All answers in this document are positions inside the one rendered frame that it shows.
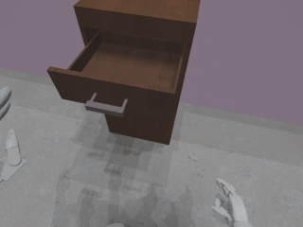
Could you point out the cabinet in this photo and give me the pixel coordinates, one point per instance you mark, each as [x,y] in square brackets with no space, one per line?
[171,20]

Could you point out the drawer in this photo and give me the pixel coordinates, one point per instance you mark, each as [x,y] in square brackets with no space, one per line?
[119,66]

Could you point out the handle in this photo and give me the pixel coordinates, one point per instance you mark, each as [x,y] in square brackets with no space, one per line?
[102,108]

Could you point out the right robot hand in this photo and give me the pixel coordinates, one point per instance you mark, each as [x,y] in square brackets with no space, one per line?
[231,210]

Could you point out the left robot hand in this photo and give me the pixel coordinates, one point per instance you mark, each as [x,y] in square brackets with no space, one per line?
[9,166]

